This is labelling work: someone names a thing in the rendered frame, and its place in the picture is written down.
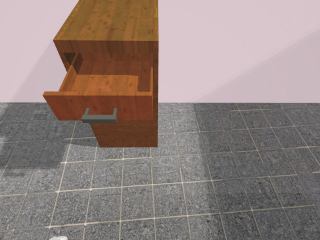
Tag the drawer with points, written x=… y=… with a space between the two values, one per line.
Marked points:
x=102 y=82

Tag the handle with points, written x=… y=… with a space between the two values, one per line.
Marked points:
x=86 y=118

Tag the cabinet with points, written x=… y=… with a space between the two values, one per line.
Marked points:
x=115 y=26

